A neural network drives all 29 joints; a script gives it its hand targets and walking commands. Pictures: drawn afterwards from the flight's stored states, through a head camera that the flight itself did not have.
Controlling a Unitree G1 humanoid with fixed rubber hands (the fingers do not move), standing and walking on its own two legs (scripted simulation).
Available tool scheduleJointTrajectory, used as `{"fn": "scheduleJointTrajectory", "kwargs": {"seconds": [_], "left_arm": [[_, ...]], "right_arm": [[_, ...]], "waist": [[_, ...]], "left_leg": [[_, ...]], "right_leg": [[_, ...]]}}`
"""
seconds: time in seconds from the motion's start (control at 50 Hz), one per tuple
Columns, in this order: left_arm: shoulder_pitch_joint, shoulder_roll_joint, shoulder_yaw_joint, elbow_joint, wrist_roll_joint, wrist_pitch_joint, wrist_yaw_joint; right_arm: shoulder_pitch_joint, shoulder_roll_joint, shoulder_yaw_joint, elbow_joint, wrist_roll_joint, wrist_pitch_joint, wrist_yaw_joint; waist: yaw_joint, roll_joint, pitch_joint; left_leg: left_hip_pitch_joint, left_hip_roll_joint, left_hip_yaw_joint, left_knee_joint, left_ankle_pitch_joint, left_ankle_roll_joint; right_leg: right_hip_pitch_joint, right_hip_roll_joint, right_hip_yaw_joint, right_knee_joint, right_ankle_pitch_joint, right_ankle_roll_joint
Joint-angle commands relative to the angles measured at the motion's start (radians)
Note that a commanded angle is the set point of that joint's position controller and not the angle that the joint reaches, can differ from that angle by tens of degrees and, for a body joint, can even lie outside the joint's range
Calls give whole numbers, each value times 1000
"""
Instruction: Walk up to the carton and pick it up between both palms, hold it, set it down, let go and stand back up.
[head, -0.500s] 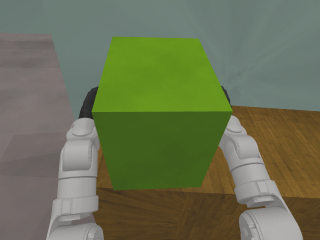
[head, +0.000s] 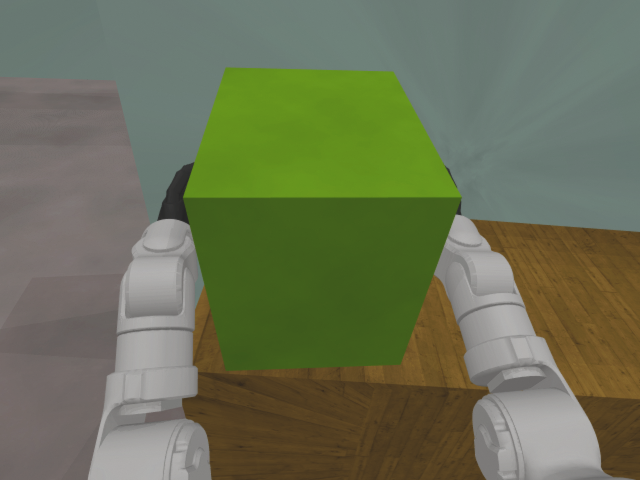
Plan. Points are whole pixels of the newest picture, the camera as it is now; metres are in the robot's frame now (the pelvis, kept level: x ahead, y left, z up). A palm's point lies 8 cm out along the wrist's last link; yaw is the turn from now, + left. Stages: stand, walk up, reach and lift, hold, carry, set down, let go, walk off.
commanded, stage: hold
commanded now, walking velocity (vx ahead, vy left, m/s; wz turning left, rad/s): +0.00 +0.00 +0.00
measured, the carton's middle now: (312, 215) +0.41 +0.00 +0.19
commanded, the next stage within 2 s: none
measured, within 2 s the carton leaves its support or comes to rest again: neither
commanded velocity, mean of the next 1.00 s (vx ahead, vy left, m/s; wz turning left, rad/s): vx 0.00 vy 0.00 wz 0.00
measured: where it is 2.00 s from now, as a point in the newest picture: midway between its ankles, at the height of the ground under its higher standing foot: outside the picture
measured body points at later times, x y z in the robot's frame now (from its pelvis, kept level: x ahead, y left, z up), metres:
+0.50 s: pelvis +0.02 +0.00 +0.00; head -0.03 +0.03 +0.45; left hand +0.39 +0.16 +0.19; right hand +0.40 -0.16 +0.20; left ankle +0.03 +0.12 -0.75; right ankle +0.02 -0.12 -0.75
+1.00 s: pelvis +0.01 +0.00 +0.00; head -0.04 +0.02 +0.45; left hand +0.38 +0.16 +0.20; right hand +0.39 -0.16 +0.21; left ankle +0.03 +0.12 -0.75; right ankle +0.02 -0.12 -0.75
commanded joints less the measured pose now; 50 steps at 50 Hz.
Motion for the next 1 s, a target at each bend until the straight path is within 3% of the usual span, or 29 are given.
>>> {"fn": "scheduleJointTrajectory", "kwargs": {"seconds": [0.0, 0.12, 0.26, 0.6, 0.74, 0.98], "left_arm": [[-777, -564, -465, -135, -157, -105, -132], [-768, -575, -479, -154, -161, -109, -128], [-771, -587, -516, -212, -183, -116, -117], [-617, -534, -543, -338, -180, -70, -126], [-646, -533, -557, -357, -188, -59, -137], [-694, -538, -511, -265, -173, -64, -144]], "right_arm": [[-792, 635, 384, -311, 101, -66, 120], [-763, 631, 386, -300, 104, -71, 118], [-762, 638, 415, -372, 127, -78, 113], [-640, 609, 508, -539, 179, -13, 77], [-642, 601, 494, -538, 175, 2, 77], [-697, 611, 444, -441, 146, -1, 94]], "waist": [[-6, 63, -397], [-14, 75, -392], [-16, 88, -440], [-14, 59, -434], [-20, 77, -420], [-13, 69, -392]], "left_leg": [[88, -49, 21, -47, 94, -5], [102, -47, 16, -38, 135, -13], [140, -49, 11, -14, 205, -22], [196, -60, 0, 23, 365, -29], [187, -59, 3, 14, 329, -37], [143, -55, 9, -17, 224, -26]], "right_leg": [[83, 57, -3, -37, 57, 30], [90, 61, -6, -30, 92, 26], [87, 67, -8, -22, 134, 28], [134, 73, 0, 1, 352, 51], [113, 74, -2, -5, 299, 46], [97, 71, -5, -18, 181, 35]]}}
